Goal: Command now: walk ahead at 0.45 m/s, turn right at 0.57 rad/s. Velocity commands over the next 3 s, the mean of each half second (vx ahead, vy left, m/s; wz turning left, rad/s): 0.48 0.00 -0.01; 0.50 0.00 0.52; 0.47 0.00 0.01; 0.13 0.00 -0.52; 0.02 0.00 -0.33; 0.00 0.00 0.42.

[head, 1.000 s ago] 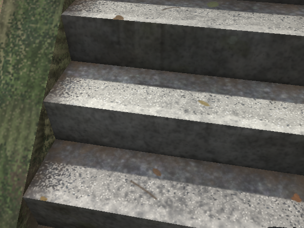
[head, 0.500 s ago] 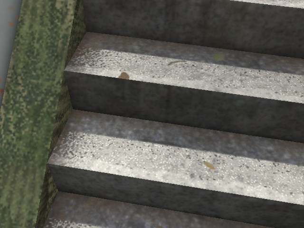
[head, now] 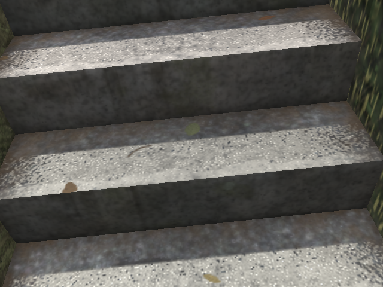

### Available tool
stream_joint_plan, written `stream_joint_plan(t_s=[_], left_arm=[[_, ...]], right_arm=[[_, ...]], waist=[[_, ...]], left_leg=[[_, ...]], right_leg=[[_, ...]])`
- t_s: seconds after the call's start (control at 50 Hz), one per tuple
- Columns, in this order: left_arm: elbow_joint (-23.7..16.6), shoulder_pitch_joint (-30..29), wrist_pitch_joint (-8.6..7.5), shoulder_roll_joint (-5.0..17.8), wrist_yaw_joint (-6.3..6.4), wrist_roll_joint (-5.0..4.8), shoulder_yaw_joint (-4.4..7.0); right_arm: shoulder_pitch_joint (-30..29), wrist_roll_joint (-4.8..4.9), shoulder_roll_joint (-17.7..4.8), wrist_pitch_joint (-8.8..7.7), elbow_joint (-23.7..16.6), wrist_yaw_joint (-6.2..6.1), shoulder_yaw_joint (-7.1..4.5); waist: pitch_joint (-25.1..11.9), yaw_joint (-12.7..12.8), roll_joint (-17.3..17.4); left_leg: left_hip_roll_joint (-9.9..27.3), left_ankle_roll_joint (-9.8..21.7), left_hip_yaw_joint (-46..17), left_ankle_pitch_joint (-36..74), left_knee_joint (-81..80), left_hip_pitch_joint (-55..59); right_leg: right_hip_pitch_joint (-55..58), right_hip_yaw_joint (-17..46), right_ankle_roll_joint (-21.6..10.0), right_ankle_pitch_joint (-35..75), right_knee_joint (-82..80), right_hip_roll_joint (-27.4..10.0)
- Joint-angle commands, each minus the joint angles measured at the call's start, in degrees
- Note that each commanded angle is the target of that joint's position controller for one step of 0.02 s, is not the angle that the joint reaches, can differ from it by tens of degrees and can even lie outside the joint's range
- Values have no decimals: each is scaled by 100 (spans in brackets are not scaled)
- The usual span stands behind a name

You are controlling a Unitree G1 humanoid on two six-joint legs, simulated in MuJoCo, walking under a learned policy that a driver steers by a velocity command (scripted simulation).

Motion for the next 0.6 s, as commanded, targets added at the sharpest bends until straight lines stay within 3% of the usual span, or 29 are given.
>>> stream_joint_plan(t_s=[0.02, 0.04, 0.08, 0.1, 0.12, 0.14, 0.16, 0.18, 0.2, 0.22, 0.24, 0.26, 0.28, 0.3, 0.32, 0.34, 0.36, 0.38, 0.4, 0.42, 0.44, 0.46, 0.48, 0.5, 0.52, 0.54, 0.56, 0.58, 0.6], left_arm=[[-54, 288, -74, 265, 73, 288, -29], [251, 564, -60, 197, 81, 347, -105], [443, 384, -62, 35, 132, 242, -230], [494, -84, -12, -66, 121, 195, -323], [476, -382, -58, 37, 167, 51, -359], [464, -432, -110, 181, 349, -158, -356], [640, -278, -148, 453, 419, -230, -363], [820, -85, -197, 904, 416, -100, -287], [862, -43, -187, 1618, 396, -4, -94], [851, -436, -189, 2286, 327, 38, 114], [693, -700, -163, 2006, 310, -86, 95], [354, -1228, -224, 1756, 278, -106, 55], [-234, -2121, -373, 1370, 251, -45, 6], [-436, -2027, -588, 268, -39, 332, -219], [-696, -1485, -796, -522, -338, 147, -376], [-1233, -2227, -828, -748, -453, 21, -479], [-1549, -2501, -783, -1033, -438, 148, -664], [-1517, -2440, -727, -1216, -338, 225, -849], [-1529, -2103, -712, -1004, -288, 105, -893], [-1694, -2160, -689, -711, -246, 25, -910], [-1815, -2496, -608, -627, -163, 70, -949], [-2036, -2975, -519, -728, -108, 180, -1028], [-2098, -3242, -426, -807, -16, 200, -1073], [-2337, -3617, -385, -832, 64, 174, -1145], [-2593, -4196, -438, -712, 194, 118, -1148], [-2726, -4521, -485, -391, 220, 156, -1137], [-3070, -5269, -582, -474, 381, 121, -1162], [-2886, -4498, -563, -289, 478, 95, -910], [-2409, -2758, -518, 453, 402, 161, -526]], right_arm=[[-1462, -226, 487, -329, -1015, 86, 304], [-1622, -214, 829, -331, -1234, 117, 482], [-1339, -117, 1026, -297, -1420, 189, 660], [-1692, -93, 1096, -231, -1795, 195, 823], [-2119, -170, 796, -128, -1908, 148, 821], [-2550, -180, 761, -32, -2047, 62, 901], [-2318, -183, 632, 11, -2064, -44, 806], [-1679, -117, 319, 70, -1747, -121, 638], [-891, -127, -80, 144, -1488, -246, 468], [129, -113, -395, 287, -1225, -296, 311], [419, -61, -806, 301, -1016, -219, 152], [1021, -147, -821, 313, -587, -130, 80], [2194, -360, -969, 480, 101, -130, -25], [2464, -734, -1273, 652, 697, -270, -133], [2369, -701, 25, 517, 823, -280, 245], [2253, -437, 473, 393, 1058, -216, 272], [1827, -286, 652, 317, 1215, -55, 294], [1466, -232, 761, 351, 1263, 126, 332], [935, -353, 839, 420, 1154, 219, 367], [152, -351, 692, 431, 874, 270, 345], [164, -322, 549, 367, 812, 308, 342], [640, -203, 386, 265, 960, 230, 329], [1077, -215, 97, 202, 1113, 173, 308], [1418, -134, -90, 190, 1230, 144, 255], [1920, -53, -391, 238, 1285, 19, 144], [1888, 56, -648, 269, 1169, -114, 13], [2964, 124, -837, 218, 1415, -269, -59], [3256, -38, -1135, 117, 1474, -267, -148], [2377, -175, -1573, 44, 1250, -311, -285]], waist=[[1214, -80, -587], [1146, -81, -747], [1360, -551, -554], [1514, -791, -649], [1515, -757, -716], [1230, -690, -986], [348, -923, -1286], [-431, -1170, -1629], [-908, -1525, -1722], [-1194, -2081, -2128], [-958, -2073, -1836], [-941, -2201, -1552], [-579, -2387, -344], [48, -1634, 2584], [-100, -1184, 1438], [771, -948, 443], [1300, -458, -360], [1402, -234, -675], [1501, 110, -798], [1735, 485, -816], [1516, 408, -751], [1444, 171, -440], [1400, 29, -54], [1327, -81, 136], [1216, -349, 58], [780, -406, -65], [-129, -770, 111], [-1122, -488, 847], [-1522, 474, 1776]], left_leg=[[-111, 147, -13, 639, 2787, -4354], [-252, 353, 99, 257, 4279, -5024], [-92, 584, -84, 100, 4111, -5286], [-62, 638, 146, 581, 2607, -4462], [-95, 611, 655, 1160, 975, -3148], [-221, 587, 1290, 1167, -399, -1217], [-468, 765, 1578, 1342, -1071, 820], [-881, 763, 1866, 660, -959, 1665], [-1025, 698, 1833, -586, -1517, 1625], [-1019, 656, 1527, -1519, -2185, 1654], [-1159, 833, 1060, -2026, -3586, 1191], [-940, 1092, 254, -1287, -5657, 1776], [-632, 1476, -1528, -488, -6989, 3160], [608, 2380, -4568, 3208, -8109, 3769], [1087, 2400, -5544, 1241, -8583, 3669], [1013, 2132, -4657, -305, -8327, 3185], [636, 1619, -3467, -106, -7990, 2836], [358, 1108, -2396, 280, -7925, 2582], [132, 755, -1741, 443, -8003, 1915], [-233, 433, -1101, 826, -8267, 663], [-504, 428, -800, 1161, -8450, 88], [-534, 622, -1044, 1796, -8605, -154], [-425, 898, -1302, 1724, -8753, 146], [-469, 1046, -1316, 1535, -9033, 82], [-251, 1228, -1613, 1757, -9282, 468], [-324, 1078, -1064, 3705, -9741, 236], [-116, 942, -1148, 6187, -9796, 738], [177, 1204, -1398, 9700, -9069, 2359], [435, 1386, -1500, 11338, -7832, 3640]], right_leg=[[1760, 3641, -1104, 446, -2460, -1840], [1941, 3561, -1080, 943, -2391, -1873], [1281, 2578, -724, 1499, -2285, -1777], [-26, 1600, -363, 1581, -2684, -1332], [-1215, 958, -258, 1673, -3379, -1037], [-2410, 656, -415, 2573, -4384, -1032], [-2152, 229, -481, 5793, -4487, -1002], [-1224, 70, -723, 9590, -3851, -1217], [311, -229, -730, 12189, -3058, -1365], [1617, -128, -828, 14044, -2178, -1751], [2764, -128, -753, 14551, -1018, -1789], [2897, -38, -785, 13544, 15, -1875], [869, 347, -810, 9635, 2140, -1518], [-2218, 752, -138, 2029, 6389, 572], [-3791, 2335, -453, 1486, 8888, 833], [-4943, 2081, -600, 1239, 10059, 699], [-5724, 1629, -569, 1104, 10331, 344], [-5966, 1414, -499, 1336, 10054, 102], [-5768, 1104, -378, 1434, 9875, -152], [-5096, 621, -235, 1591, 8694, -405], [-4513, 92, -105, 1971, 8179, -361], [-4395, -347, 79, 2334, 8118, -335], [-4799, -456, 175, 2317, 8491, -385], [-4458, -656, 265, 2220, 7495, -461], [-4469, -620, 426, 1754, 6766, -588], [-2627, -1293, 384, 1318, 4610, -422], [-1047, -1508, 346, -72, 3466, -152], [-454, -1441, 212, -1048, 3353, 189], [-371, -334, -55, -1370, 2697, -67]])
Next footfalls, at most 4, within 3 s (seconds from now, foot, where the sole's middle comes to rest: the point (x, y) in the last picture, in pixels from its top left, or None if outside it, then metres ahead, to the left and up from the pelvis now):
0.26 left None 0.23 0.07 -0.56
0.62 right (275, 262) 0.50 -0.10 -0.37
1.12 left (115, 152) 0.70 0.32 -0.18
1.62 right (140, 56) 0.88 0.25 0.01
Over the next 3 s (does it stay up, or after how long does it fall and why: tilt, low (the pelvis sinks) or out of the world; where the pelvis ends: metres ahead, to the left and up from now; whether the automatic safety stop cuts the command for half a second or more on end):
stays up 0.87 0.33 0.75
